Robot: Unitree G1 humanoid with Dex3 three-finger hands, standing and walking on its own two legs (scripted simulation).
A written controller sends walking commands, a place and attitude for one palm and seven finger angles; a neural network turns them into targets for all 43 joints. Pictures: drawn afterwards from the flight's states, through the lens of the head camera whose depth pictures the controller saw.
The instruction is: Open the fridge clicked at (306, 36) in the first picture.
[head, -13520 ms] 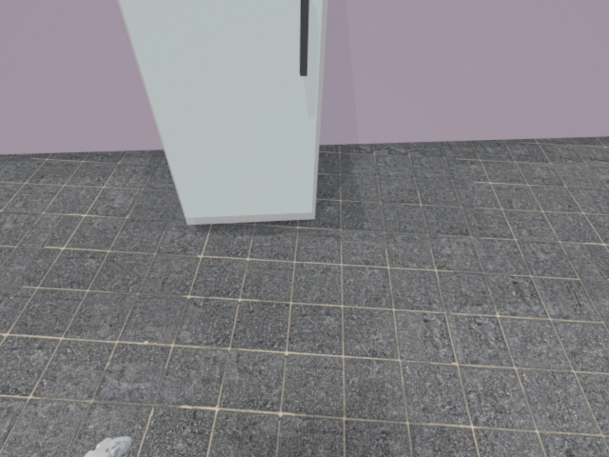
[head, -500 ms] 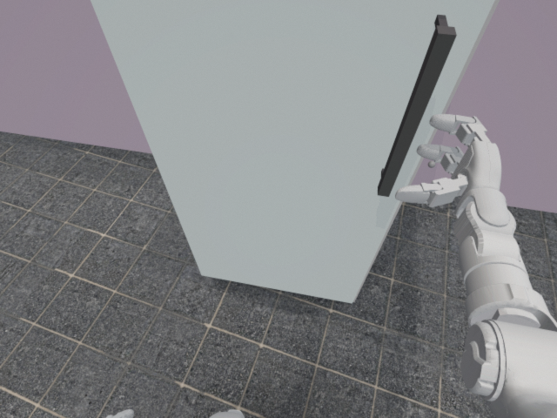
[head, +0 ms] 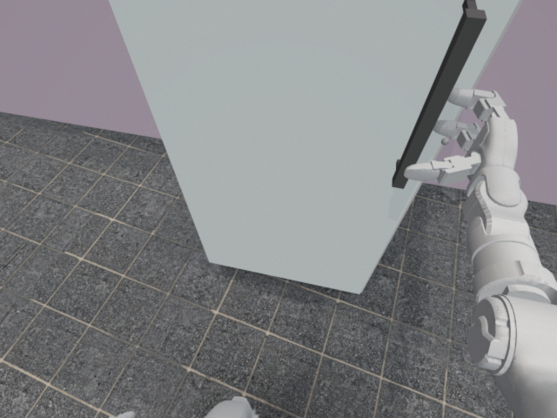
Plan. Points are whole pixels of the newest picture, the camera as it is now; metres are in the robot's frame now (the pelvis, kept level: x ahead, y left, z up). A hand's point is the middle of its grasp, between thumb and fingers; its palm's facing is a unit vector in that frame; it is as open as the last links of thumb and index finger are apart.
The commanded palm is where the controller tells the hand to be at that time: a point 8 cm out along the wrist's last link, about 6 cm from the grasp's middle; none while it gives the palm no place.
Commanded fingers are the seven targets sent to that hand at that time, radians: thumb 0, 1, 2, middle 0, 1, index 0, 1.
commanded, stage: feel for the door with the fingertips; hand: right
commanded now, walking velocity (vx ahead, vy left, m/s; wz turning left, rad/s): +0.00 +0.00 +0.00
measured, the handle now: (426, 111) +0.55 -0.13 +0.14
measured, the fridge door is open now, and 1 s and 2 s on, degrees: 0 0 0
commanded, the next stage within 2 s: slide the fingers in behind the handle in 0.14 s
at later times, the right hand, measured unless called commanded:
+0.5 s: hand (440, 140) +0.50 -0.14 +0.13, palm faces +0.08 +1.00 -0.01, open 13.7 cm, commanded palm +0.47 -0.20 +0.13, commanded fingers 0.00 0.50 -0.30 0.30 1.20 0.30 1.20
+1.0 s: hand (427, 140) +0.49 -0.13 +0.13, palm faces +0.08 +1.00 -0.01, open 14.0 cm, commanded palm +0.46 -0.18 +0.13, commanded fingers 0.00 0.50 -0.30 0.30 1.20 0.30 1.20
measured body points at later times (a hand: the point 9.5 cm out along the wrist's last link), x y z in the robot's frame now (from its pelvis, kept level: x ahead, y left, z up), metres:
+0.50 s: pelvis -0.01 -0.01 +0.00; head +0.06 -0.01 +0.44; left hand +0.01 +0.26 -0.12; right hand +0.49 -0.20 +0.13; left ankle +0.03 +0.12 -0.71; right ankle +0.00 -0.13 -0.71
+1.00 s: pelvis +0.00 -0.01 +0.00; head +0.06 +0.00 +0.45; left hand +0.04 +0.26 -0.12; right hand +0.48 -0.18 +0.13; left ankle +0.03 +0.12 -0.71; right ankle +0.00 -0.13 -0.71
